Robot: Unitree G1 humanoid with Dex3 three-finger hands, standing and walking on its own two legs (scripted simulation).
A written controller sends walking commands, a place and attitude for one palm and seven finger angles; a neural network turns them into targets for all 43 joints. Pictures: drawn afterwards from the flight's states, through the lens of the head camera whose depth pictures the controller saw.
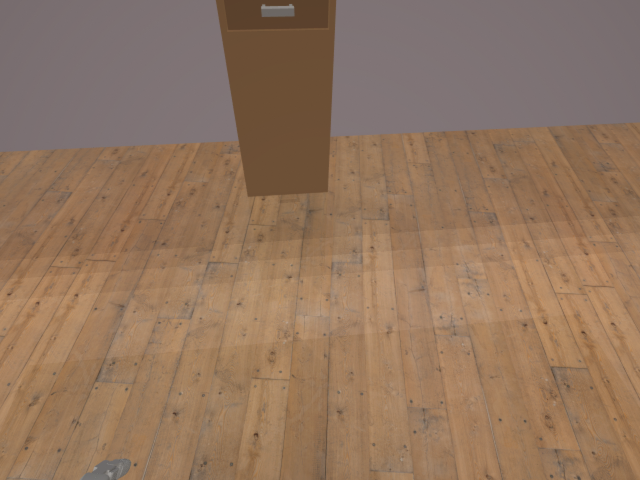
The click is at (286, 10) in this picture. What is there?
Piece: drawer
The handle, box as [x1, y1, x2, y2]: [261, 4, 294, 16]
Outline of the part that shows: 261,6 262,16 294,15 293,6 291,4 289,4 288,6 265,6 264,4 262,4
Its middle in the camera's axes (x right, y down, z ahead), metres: -0.14 -0.73 +1.23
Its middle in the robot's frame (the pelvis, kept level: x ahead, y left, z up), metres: +1.41 +0.21 +0.05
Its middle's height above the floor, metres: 0.81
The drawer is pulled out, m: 0.00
